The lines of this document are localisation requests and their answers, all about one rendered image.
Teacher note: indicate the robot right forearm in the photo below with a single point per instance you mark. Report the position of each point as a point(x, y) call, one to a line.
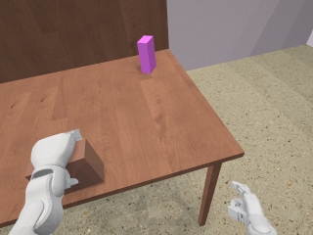
point(257, 224)

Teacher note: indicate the right robot hand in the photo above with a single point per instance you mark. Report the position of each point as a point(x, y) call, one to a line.
point(240, 210)

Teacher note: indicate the sponge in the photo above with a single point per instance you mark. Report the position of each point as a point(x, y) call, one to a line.
point(84, 165)

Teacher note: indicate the robot left forearm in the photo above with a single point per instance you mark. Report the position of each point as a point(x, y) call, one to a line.
point(43, 211)

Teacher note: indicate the table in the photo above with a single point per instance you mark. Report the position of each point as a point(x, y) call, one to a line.
point(75, 64)

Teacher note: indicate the left robot hand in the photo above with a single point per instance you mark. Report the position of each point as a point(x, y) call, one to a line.
point(56, 150)

